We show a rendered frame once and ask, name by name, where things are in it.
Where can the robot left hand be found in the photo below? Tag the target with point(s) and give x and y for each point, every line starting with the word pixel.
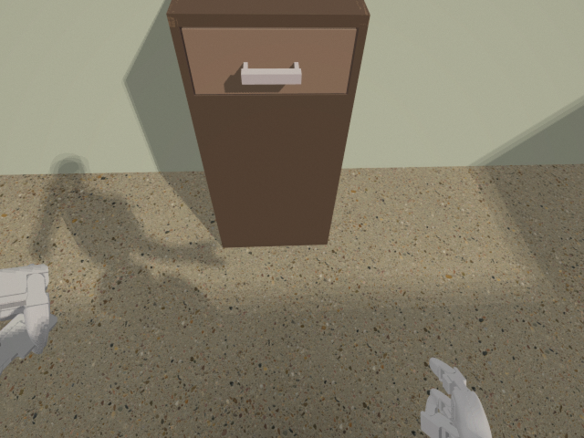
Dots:
pixel 23 298

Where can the robot right hand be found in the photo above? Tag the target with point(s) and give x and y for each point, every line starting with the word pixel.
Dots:
pixel 462 416

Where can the drawer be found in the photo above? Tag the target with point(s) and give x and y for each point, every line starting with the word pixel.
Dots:
pixel 217 54

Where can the handle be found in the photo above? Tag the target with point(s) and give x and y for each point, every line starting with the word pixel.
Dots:
pixel 271 76

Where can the cabinet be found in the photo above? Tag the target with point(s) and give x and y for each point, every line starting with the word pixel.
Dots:
pixel 272 162

